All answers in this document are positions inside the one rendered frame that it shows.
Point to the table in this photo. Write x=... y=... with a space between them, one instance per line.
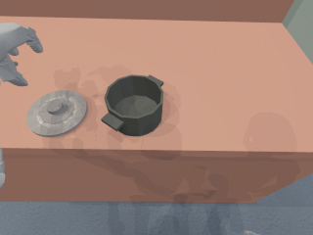
x=237 y=108

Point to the pot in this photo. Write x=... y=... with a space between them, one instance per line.
x=134 y=104

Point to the knob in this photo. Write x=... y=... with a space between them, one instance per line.
x=54 y=107

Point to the left robot hand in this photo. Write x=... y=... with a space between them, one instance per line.
x=13 y=35

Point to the lid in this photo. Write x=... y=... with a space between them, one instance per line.
x=44 y=124

